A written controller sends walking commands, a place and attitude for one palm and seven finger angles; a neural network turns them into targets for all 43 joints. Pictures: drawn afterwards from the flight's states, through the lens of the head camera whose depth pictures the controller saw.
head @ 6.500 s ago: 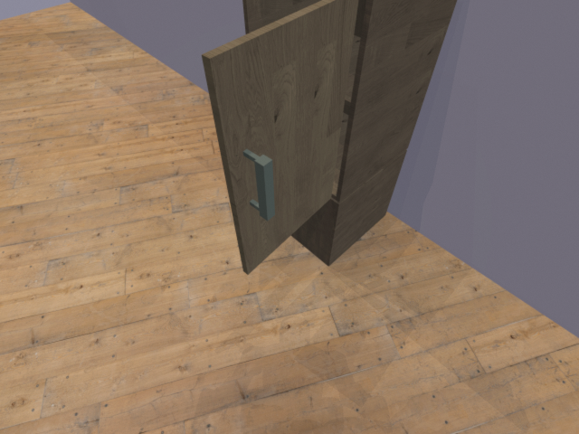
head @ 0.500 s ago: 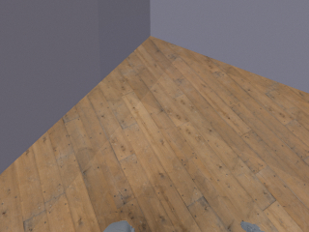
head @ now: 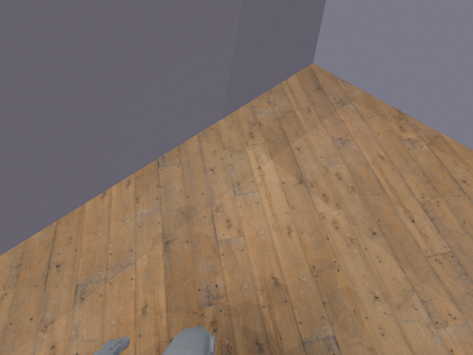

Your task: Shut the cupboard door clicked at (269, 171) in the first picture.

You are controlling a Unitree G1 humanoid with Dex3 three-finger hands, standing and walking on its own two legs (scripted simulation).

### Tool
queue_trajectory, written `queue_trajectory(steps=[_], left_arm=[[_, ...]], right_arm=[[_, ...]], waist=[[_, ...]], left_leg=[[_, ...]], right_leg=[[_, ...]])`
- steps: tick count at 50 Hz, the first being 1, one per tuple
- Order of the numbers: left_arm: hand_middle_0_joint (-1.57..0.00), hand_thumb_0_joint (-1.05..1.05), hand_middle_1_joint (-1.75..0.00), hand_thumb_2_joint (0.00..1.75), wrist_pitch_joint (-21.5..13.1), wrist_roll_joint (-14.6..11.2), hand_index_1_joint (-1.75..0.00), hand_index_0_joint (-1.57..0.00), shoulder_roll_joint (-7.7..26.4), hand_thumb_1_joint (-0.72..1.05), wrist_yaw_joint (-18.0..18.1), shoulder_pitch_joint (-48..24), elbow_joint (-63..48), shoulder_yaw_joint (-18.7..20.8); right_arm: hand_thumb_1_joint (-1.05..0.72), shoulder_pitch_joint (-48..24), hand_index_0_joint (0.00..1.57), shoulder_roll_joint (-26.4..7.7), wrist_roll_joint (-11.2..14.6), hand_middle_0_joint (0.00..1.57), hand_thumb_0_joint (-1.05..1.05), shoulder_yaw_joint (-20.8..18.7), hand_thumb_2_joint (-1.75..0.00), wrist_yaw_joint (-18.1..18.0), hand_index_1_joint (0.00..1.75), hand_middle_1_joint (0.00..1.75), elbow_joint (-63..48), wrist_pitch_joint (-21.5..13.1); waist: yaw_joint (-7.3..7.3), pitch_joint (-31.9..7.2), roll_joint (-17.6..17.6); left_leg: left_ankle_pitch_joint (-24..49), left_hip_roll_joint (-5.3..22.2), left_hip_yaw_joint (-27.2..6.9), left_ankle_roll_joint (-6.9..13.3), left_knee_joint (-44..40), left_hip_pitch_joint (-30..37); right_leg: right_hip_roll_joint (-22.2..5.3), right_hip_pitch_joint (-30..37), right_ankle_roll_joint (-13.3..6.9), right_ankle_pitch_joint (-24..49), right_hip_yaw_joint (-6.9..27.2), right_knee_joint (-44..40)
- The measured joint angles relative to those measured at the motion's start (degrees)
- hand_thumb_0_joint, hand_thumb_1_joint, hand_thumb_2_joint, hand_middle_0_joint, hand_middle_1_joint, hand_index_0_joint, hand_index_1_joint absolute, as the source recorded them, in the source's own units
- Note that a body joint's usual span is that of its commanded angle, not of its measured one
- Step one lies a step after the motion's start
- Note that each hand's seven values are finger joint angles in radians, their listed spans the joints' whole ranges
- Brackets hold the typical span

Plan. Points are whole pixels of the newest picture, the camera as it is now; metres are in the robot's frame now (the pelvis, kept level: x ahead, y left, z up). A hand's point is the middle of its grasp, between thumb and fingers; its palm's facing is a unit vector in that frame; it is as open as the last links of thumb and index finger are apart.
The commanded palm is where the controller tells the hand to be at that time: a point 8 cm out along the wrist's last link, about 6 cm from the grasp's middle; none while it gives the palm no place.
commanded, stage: walk to a spot facing it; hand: left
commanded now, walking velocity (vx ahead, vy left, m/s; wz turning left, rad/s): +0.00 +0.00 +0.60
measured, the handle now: out of the picture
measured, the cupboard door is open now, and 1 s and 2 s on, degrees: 95 95 95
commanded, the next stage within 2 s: none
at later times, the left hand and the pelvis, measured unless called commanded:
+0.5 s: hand out of the picture +0.05 +0.22 -0.16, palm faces +0.32 -0.90 -0.30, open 7.4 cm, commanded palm none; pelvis +0.01 -0.03 -0.01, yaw +18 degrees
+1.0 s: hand out of the picture -0.04 +0.20 -0.17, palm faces +0.61 -0.75 -0.24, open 7.4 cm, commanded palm none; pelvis +0.02 -0.02 +0.00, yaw +37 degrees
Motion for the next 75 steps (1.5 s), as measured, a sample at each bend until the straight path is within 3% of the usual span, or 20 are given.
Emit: queue_trajectory(steps=[6, 9, 12, 16, 20, 24, 26, 29, 31, 36, 39, 40, 42, 47, 53, 58, 61, 65, 70, 75], left_arm=[[-0.2, 0.01, -0.3, 0.9, -0.56, 0.14, -0.3, -0.2, -0.58, 0.9, -0.37, 1.21, 1.0, -0.49], [-0.21, 0.01, -0.3, 0.9, -0.04, -0.41, -0.3, -0.2, -0.13, 0.9, -0.76, 2.29, 1.41, 0.0], [-0.2, 0.01, -0.3, 0.9, 2.11, -0.52, -0.3, -0.2, 1.74, 0.9, -0.5, 0.68, 2.45, 0.71], [-0.2, 0.01, -0.3, 0.9, 2.81, -0.61, -0.3, -0.2, 2.97, 0.9, -0.55, -1.75, 2.81, 1.5], [-0.2, 0.01, -0.3, 0.9, 2.35, -0.77, -0.3, -0.2, 3.27, 0.91, -0.83, -2.76, 1.48, 1.64], [-0.2, 0.01, -0.3, 0.9, 1.12, -0.8, -0.3, -0.2, 3.5, 0.91, -0.87, -2.56, -0.08, 1.44], [-0.2, 0.01, -0.3, 0.9, 0.17, -0.3, -0.3, -0.2, 3.3, 0.91, -0.48, -2.24, -0.51, 1.37], [-0.2, 0.01, -0.3, 0.9, 0.06, -0.16, -0.3, -0.2, 1.67, 0.91, -0.05, -1.58, -0.41, 0.65], [-0.2, 0.01, -0.3, 0.9, 0.13, -0.13, -0.3, -0.2, 0.96, 0.91, 0.08, -0.79, -0.18, 0.28], [-0.2, 0.01, -0.3, 0.9, -0.23, 0.13, -0.3, -0.2, 0.28, 0.9, -0.19, 0.66, 0.68, -0.28], [-0.2, 0.01, -0.3, 0.9, -0.09, -0.16, -0.3, -0.2, 0.57, 0.9, -0.59, 1.68, 1.34, -0.07], [-0.2, 0.01, -0.3, 0.9, 0.23, -0.41, -0.3, -0.2, 0.64, 0.9, -0.77, 2.19, 1.41, 0.1], [-0.2, 0.01, -0.3, 0.9, 1.6, -0.53, -0.3, -0.2, 1.79, 0.9, -0.7, 1.45, 2.25, 0.5], [-0.2, 0.01, -0.3, 0.9, 2.97, -0.62, -0.3, -0.2, 3.39, 0.91, -0.59, -1.23, 3.63, 1.49], [-0.2, 0.01, -0.3, 0.9, 2.35, -0.83, -0.3, -0.2, 3.53, 0.91, -0.77, -3.05, 1.86, 1.56], [-0.2, 0.01, -0.3, 0.9, 0.87, -0.94, -0.3, -0.2, 3.29, 0.91, -0.7, -3.44, -0.2, 1.09], [-0.2, 0.01, -0.3, 0.9, -0.13, -0.38, -0.3, -0.2, 1.81, 0.91, -0.18, -3.33, -0.43, 0.58], [-0.2, 0.01, -0.3, 0.9, -0.24, -0.47, -0.3, -0.2, 0.23, 0.9, 0.2, -1.45, -0.28, -0.09], [-0.2, 0.01, -0.3, 0.9, -0.41, -0.18, -0.3, -0.2, -0.51, 0.9, -0.03, 0.74, 0.74, -0.62], [-0.2, 0.01, -0.3, 0.9, -0.13, -0.22, -0.3, -0.2, 0.49, 0.9, -0.6, 2.69, 2.16, 0.11]], right_arm=[[-0.91, -1.18, 0.2, 0.88, 0.41, 0.19, 0.01, 0.94, -0.9, 0.44, 0.3, 0.3, -0.34, -0.69], [-0.9, -1.19, 0.2, 0.52, 0.24, 0.2, 0.01, 1.36, -0.9, 0.61, 0.3, 0.3, -1.55, -1.76], [-0.9, -1.56, 0.2, 1.39, -0.22, 0.2, 0.01, 1.52, -0.9, -0.05, 0.3, 0.3, -2.02, -2.91], [-0.9, -0.4, 0.2, 1.91, -0.43, 0.2, 0.01, 1.84, -0.9, -1.07, 0.3, 0.3, -1.8, -3.07], [-0.9, 0.61, 0.2, 1.71, -0.6, 0.2, 0.01, 1.72, -0.9, -1.05, 0.3, 0.3, -0.94, -2.38], [-0.9, 1.72, 0.2, 1.36, -0.32, 0.2, 0.01, 1.14, -0.9, -0.83, 0.3, 0.3, -0.66, -1.42], [-0.9, 1.58, 0.2, 0.9, -0.02, 0.2, 0.01, 0.56, -0.9, -0.63, 0.3, 0.3, -0.52, -0.87], [-0.9, 0.77, 0.2, -0.28, -0.15, 0.2, 0.01, -0.28, -0.9, -0.32, 0.3, 0.3, 0.07, -0.08], [-0.9, 0.31, 0.2, -0.36, -0.08, 0.2, 0.01, -0.35, -0.9, -0.05, 0.3, 0.3, 0.25, 0.18], [-0.91, -0.94, 0.2, 0.53, 0.34, 0.19, 0.01, 0.46, -0.9, 0.44, 0.3, 0.3, -0.13, -0.22], [-0.91, -1.5, 0.2, 0.75, 0.41, 0.19, 0.01, 1.04, -0.9, 0.59, 0.3, 0.3, -0.93, -1.12], [-0.9, -1.35, 0.2, 0.43, 0.27, 0.2, 0.01, 1.13, -0.9, 0.66, 0.3, 0.3, -1.51, -1.7], [-0.9, -1.87, 0.2, 1.12, 0.01, 0.2, 0.01, 1.25, -0.9, 0.3, 0.3, 0.3, -1.82, -2.61], [-0.9, -0.69, 0.2, 2.38, -0.28, 0.2, 0.01, 2.0, -0.9, -1.19, 0.3, 0.3, -1.7, -3.3], [-0.9, 1.19, 0.2, 2.5, -0.48, 0.2, 0.01, 1.92, -0.9, -1.23, 0.3, 0.3, -0.29, -2.77], [-0.9, 2.71, 0.2, 1.95, -0.15, 0.2, 0.01, 1.08, -0.9, -1.01, 0.3, 0.3, 0.06, -1.57], [-0.9, 1.93, 0.2, 0.6, 0.01, 0.2, 0.01, 0.11, -0.9, -0.76, 0.3, 0.3, 0.52, -0.71], [-0.9, 0.91, 0.2, -0.09, -0.03, 0.2, 0.01, -0.22, -0.9, -0.2, 0.3, 0.3, 1.01, 0.01], [-0.91, -0.71, 0.2, 0.32, 0.27, 0.19, 0.01, 0.27, -0.9, 0.41, 0.3, 0.3, 0.71, 0.19], [-0.91, -2.33, 0.2, 0.76, 0.31, 0.19, 0.01, 1.05, -0.9, 0.55, 0.3, 0.3, -0.59, -1.04]], waist=[[0.72, 0.55, -3.11], [0.8, -0.3, -2.91], [1.03, 0.51, -4.36], [1.08, 0.63, -3.32], [0.95, 0.08, -1.37], [0.47, -1.09, -0.1], [0.62, -1.13, -0.05], [-0.01, -0.17, 1.01], [-0.24, 0.04, 0.44], [0.45, 0.58, -2.58], [0.84, 0.44, -3.65], [0.81, -0.14, -3.18], [1.23, 0.47, -4.41], [1.47, 0.61, -4.01], [0.99, -0.23, -1.73], [0.18, -1.5, -0.52], [-0.19, -0.5, 1.02], [-0.7, 0.19, 0.35], [-0.03, 0.58, -1.98], [1.18, 0.65, -3.88]], left_leg=[[1.94, 0.45, 4.67, -0.22, -17.38, 6.88], [12.9, 0.86, 4.44, 2.03, -28.93, 11.41], [11.12, -0.2, 2.81, 4.72, -25.09, 9.27], [11.94, -0.37, -0.54, 3.97, -27.89, 9.82], [13.85, -0.21, -3.53, 3.21, -30.37, 10.27], [13.34, -0.84, -6.62, 1.68, -28.4, 8.45], [5.64, -1.5, -6.36, 1.48, -21.24, 5.43], [0.4, -1.32, -3.75, 0.95, -4.18, 0.67], [0.74, -0.53, -1.36, 0.21, 0.13, -0.09], [0.59, 0.38, 3.12, -0.41, -12.43, 5.14], [7.09, 0.16, 4.39, 0.41, -24.91, 10.21], [11.94, 0.42, 3.65, 2.58, -28.08, 11.15], [11.04, -0.51, 2.96, 5.22, -25.54, 9.78], [11.45, -1.07, -0.61, 4.55, -28.75, 10.79], [13.99, -1.3, -4.83, 3.71, -32.47, 11.94], [12.77, -2.66, -8.41, 1.82, -29.09, 9.47], [1.17, -2.87, -6.69, 1.33, -14.03, 4.09], [0.92, -1.27, -1.59, -0.18, 0.73, 0.06], [1.58, 0.42, 2.13, -0.87, -8.1, 3.2], [6.4, 0.25, 4.46, 0.5, -24.54, 9.99]], right_leg=[[-2.43, 2.14, 0.55, -0.19, -4.15, -1.43], [-3.07, 0.11, 1.64, -3.21, -6.45, 4.44], [-2.0, -6.39, 3.8, -12.88, -0.57, 20.1], [0.69, -11.31, 4.52, -10.54, 3.71, 27.73], [2.11, -9.76, 4.26, -8.63, 4.96, 19.5], [3.48, -2.87, 3.46, -3.35, 4.83, 3.04], [2.87, -2.29, 1.4, 0.71, 4.43, 0.8], [1.75, -0.73, 0.32, -0.14, 1.7, 0.95], [0.81, 0.78, 0.4, 0.22, 0.34, -0.89], [-1.9, 2.43, 1.11, 0.57, -2.61, -2.64], [-3.41, 1.48, 2.19, -1.68, -4.65, 0.91], [-3.58, -0.03, 2.74, -2.9, -5.23, 4.06], [-3.34, -4.46, 3.96, -10.5, -1.48, 14.87], [0.21, -11.71, 4.88, -9.05, 4.29, 28.84], [2.36, -9.73, 4.64, -7.39, 5.88, 18.82], [3.89, -1.28, 3.25, -1.65, 5.69, -0.05], [3.46, -0.73, 0.03, -0.59, 3.65, 0.42], [1.65, 2.52, -0.56, 0.35, 0.81, -2.52], [-0.49, 4.69, -0.07, 0.7, -2.44, -4.63], [-2.73, 3.56, 1.39, -2.53, -5.69, 0.26]])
